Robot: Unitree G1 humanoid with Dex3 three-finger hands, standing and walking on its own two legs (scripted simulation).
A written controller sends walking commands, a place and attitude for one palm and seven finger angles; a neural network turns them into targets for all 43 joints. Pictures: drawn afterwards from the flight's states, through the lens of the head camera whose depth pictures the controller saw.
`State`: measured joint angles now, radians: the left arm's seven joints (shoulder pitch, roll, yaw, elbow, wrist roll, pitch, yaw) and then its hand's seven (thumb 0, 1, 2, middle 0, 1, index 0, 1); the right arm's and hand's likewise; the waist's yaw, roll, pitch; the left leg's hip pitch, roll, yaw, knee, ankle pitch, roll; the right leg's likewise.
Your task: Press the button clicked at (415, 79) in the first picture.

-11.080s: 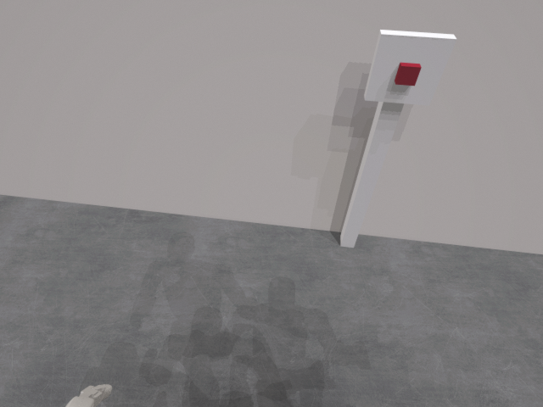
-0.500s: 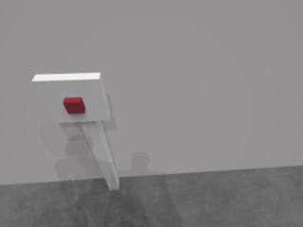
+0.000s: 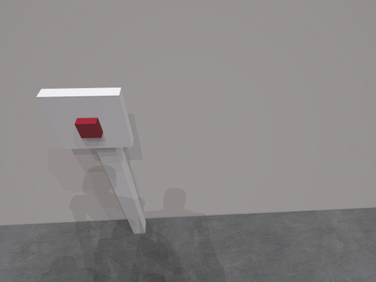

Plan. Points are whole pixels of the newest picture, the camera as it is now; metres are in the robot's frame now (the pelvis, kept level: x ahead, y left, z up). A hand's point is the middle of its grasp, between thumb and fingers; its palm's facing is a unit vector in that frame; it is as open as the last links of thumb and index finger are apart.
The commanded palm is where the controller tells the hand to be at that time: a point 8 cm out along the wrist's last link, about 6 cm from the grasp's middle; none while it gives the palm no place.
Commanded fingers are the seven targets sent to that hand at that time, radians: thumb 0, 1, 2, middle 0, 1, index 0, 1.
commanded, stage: shuffle to correct the standing spot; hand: left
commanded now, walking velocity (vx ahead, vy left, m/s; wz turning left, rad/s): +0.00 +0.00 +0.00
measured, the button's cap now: (89, 127) +0.44 +0.28 +0.07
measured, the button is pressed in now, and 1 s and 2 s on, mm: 0 0 0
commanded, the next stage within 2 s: come to a stop and stand still in 0.18 s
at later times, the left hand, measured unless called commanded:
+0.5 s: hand out of the picture -0.04 +0.19 -0.20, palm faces +0.16 -0.97 -0.16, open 7.4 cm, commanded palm none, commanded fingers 0.00 0.90 0.90 -0.20 -0.30 -0.20 -0.30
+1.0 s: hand out of the picture -0.03 +0.21 -0.18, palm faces +0.06 -0.98 -0.16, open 7.4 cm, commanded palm none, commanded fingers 0.00 0.90 0.90 -0.20 -0.30 -0.20 -0.30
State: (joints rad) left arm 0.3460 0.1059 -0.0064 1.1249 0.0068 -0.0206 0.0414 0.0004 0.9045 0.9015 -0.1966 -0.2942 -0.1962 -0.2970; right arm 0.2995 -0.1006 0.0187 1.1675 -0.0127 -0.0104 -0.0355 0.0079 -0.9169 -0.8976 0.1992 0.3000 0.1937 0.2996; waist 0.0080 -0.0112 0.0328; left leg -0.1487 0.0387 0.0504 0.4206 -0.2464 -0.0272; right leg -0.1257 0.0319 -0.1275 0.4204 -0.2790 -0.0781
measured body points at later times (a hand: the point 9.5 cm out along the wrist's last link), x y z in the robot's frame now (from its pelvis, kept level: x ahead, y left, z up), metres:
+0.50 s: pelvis -0.01 +0.03 -0.01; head +0.00 +0.05 +0.44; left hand -0.05 +0.24 -0.18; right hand +0.02 -0.20 -0.16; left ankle +0.01 +0.14 -0.74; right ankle -0.03 -0.06 -0.74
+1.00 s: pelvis -0.01 +0.05 +0.00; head +0.02 +0.06 +0.45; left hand -0.04 +0.26 -0.17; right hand +0.00 -0.17 -0.16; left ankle +0.00 +0.14 -0.74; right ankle -0.03 -0.06 -0.74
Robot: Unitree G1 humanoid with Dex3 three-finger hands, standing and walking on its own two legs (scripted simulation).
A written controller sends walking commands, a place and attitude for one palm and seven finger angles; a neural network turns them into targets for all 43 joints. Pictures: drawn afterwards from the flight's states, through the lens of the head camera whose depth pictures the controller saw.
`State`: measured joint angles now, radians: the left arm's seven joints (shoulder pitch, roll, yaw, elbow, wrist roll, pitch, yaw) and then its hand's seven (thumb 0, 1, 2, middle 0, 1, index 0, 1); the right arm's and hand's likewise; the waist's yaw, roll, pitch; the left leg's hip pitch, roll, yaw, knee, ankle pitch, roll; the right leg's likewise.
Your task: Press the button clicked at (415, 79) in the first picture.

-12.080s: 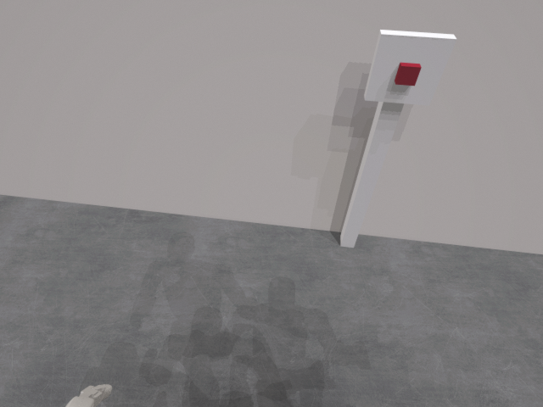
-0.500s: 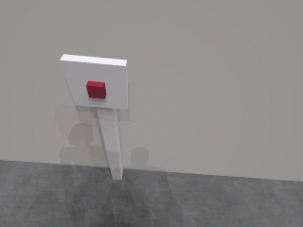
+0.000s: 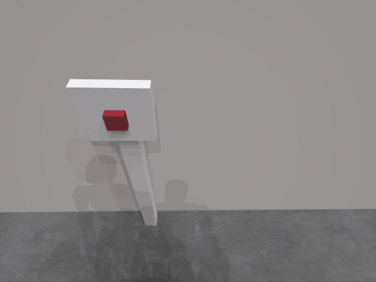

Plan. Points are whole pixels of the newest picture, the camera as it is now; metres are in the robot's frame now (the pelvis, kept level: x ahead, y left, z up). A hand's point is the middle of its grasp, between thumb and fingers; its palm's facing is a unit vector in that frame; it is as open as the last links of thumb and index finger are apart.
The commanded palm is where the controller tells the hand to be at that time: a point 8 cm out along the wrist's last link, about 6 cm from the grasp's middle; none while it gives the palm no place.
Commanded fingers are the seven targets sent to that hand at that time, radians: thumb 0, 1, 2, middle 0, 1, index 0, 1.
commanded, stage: come to a stop and stand still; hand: left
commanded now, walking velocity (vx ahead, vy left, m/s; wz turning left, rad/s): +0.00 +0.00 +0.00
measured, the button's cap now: (116, 119) +0.46 +0.20 +0.07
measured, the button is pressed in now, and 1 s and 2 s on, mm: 0 0 0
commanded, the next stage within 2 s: look again from close up in 0.20 s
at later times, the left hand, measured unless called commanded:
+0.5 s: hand out of the picture -0.03 +0.16 -0.18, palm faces +0.03 -0.99 -0.15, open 7.4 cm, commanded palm none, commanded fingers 0.00 0.90 0.90 -0.20 -0.30 -0.20 -0.30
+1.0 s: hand out of the picture +0.05 +0.20 -0.10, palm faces +0.26 -0.92 -0.28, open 7.0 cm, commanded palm +0.07 +0.21 -0.06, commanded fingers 0.00 0.90 0.90 -0.42 -0.54 -0.42 -0.54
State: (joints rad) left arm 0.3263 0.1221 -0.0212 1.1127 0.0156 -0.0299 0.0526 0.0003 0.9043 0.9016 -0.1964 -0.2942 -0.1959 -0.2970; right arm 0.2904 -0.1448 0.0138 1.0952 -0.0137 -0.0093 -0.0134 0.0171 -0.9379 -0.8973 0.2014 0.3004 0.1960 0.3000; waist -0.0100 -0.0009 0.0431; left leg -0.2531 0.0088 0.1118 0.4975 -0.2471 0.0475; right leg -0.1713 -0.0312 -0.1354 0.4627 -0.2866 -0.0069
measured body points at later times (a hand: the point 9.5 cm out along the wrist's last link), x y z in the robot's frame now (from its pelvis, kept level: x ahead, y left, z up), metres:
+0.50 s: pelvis -0.02 +0.00 +0.00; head -0.02 +0.02 +0.45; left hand -0.03 +0.22 -0.17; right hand -0.01 -0.22 -0.15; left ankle +0.01 +0.08 -0.74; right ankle -0.03 -0.11 -0.74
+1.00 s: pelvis -0.04 +0.00 -0.01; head -0.05 -0.01 +0.44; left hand +0.04 +0.25 -0.08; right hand +0.00 -0.24 -0.15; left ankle +0.01 +0.08 -0.74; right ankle -0.02 -0.11 -0.74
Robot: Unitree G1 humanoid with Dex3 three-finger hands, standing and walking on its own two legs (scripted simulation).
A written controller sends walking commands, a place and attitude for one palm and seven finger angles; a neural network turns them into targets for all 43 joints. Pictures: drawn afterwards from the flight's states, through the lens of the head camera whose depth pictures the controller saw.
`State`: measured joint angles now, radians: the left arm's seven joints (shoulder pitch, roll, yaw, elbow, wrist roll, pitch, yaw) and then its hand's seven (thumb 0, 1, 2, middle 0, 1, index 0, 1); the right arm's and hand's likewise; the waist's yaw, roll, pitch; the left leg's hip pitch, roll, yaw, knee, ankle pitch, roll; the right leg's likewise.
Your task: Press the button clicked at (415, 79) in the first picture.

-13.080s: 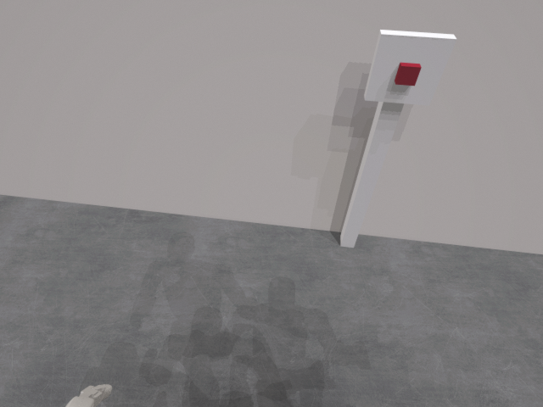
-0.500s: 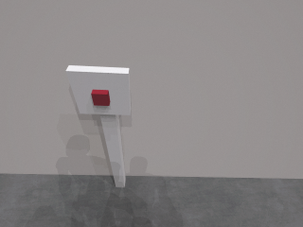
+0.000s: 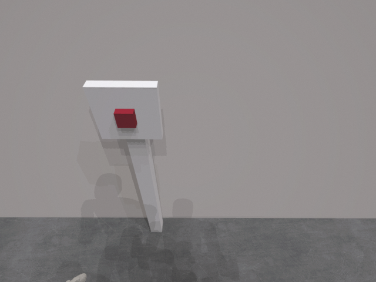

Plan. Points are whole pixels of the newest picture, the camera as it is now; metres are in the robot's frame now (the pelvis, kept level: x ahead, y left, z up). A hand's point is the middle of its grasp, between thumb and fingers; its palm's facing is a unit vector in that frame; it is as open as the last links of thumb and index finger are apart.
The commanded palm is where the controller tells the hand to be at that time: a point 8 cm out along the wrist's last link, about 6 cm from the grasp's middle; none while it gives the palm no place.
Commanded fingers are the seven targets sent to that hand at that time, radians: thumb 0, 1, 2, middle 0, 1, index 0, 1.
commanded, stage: raise the hand and make a fist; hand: left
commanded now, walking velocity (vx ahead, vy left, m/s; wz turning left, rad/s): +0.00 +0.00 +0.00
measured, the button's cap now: (126, 117) +0.50 +0.19 +0.08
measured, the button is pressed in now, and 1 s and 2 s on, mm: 0 0 0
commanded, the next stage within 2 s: aim a knuckle at the button in 1.86 s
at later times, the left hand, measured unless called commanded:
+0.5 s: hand (111, 261) +0.17 +0.15 +0.01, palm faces +0.18 -0.98 -0.09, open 4.0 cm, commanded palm +0.15 +0.21 +0.00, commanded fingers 0.00 0.90 0.90 -1.11 -1.29 -1.11 -1.29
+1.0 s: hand (114, 226) +0.23 +0.16 +0.02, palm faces -0.01 -1.00 -0.05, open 3.1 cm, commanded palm +0.20 +0.23 +0.04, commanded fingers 0.00 0.90 0.90 -1.30 -1.50 -1.30 -1.50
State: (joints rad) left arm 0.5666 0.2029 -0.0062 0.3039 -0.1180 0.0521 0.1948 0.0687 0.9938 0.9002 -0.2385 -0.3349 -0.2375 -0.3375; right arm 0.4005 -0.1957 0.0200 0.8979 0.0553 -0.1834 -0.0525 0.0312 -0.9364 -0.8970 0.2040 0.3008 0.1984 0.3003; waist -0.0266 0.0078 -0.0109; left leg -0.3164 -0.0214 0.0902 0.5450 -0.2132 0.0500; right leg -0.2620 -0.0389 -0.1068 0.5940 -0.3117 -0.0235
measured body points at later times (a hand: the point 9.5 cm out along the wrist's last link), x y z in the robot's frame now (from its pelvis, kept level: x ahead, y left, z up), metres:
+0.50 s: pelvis +0.01 -0.04 -0.08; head +0.05 -0.04 +0.37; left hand +0.15 +0.21 +0.02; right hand +0.26 -0.25 -0.13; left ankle +0.05 +0.08 -0.73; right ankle +0.01 -0.10 -0.73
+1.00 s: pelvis +0.04 -0.02 -0.04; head +0.09 -0.02 +0.40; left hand +0.22 +0.22 +0.02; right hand +0.21 -0.28 -0.12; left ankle +0.05 +0.08 -0.73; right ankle +0.01 -0.10 -0.73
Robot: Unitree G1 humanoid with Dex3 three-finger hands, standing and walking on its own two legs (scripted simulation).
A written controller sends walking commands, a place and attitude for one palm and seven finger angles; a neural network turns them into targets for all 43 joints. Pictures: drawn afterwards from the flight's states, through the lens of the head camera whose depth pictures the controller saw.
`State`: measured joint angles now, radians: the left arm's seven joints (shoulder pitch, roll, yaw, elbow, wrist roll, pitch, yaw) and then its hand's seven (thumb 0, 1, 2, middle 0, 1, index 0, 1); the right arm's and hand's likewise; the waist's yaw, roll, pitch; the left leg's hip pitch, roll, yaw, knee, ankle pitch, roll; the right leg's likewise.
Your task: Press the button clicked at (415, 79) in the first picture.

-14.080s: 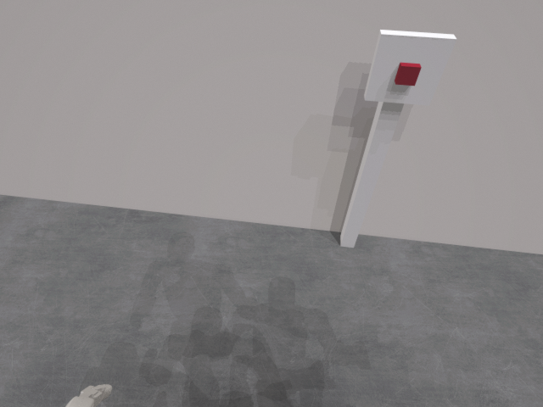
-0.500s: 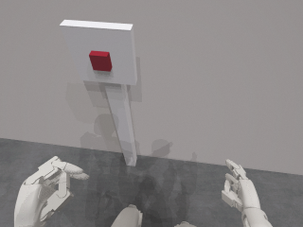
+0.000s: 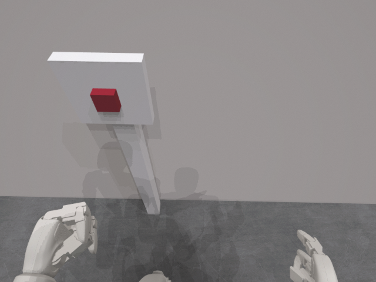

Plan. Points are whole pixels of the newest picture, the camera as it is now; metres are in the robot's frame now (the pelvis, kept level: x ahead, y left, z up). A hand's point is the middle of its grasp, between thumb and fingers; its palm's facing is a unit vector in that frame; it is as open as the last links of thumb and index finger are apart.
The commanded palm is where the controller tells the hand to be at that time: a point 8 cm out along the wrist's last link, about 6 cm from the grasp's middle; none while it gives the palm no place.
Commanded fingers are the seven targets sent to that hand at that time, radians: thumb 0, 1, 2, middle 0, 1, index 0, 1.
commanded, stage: raise the hand and make a fist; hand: left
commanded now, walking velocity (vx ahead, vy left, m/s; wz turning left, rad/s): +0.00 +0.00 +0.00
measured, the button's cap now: (106, 99) +0.46 +0.20 +0.13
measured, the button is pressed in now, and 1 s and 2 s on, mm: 0 0 0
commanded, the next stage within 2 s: aim a knuckle at the button in 0.86 s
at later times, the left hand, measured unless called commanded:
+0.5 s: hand (48, 203) +0.22 +0.23 +0.13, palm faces +0.06 -1.00 -0.07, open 3.1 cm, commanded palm +0.19 +0.28 +0.12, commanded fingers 0.00 0.90 0.90 -1.30 -1.50 -1.30 -1.50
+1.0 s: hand (68, 212) +0.22 +0.20 +0.11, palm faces +0.03 -1.00 -0.06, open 3.1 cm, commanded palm +0.20 +0.26 +0.12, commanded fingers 0.00 0.90 0.90 -1.30 -1.50 -1.30 -1.50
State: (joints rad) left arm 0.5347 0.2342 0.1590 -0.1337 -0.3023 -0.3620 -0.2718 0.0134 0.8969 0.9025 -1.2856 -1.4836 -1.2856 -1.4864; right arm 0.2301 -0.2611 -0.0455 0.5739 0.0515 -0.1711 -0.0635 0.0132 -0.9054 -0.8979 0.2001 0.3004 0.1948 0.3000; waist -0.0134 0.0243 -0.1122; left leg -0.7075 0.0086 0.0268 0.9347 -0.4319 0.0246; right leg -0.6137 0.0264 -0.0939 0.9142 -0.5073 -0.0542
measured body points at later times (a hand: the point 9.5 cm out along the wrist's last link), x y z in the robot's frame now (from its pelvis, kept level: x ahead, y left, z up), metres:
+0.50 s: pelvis +0.00 +0.02 +0.02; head +0.01 +0.02 +0.47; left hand +0.22 +0.28 +0.13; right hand +0.17 -0.20 -0.05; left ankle +0.02 +0.10 -0.69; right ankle -0.03 -0.08 -0.69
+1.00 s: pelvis -0.01 +0.00 +0.03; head +0.00 -0.01 +0.48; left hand +0.21 +0.26 +0.12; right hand +0.17 -0.23 -0.05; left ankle +0.02 +0.10 -0.69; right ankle -0.03 -0.08 -0.69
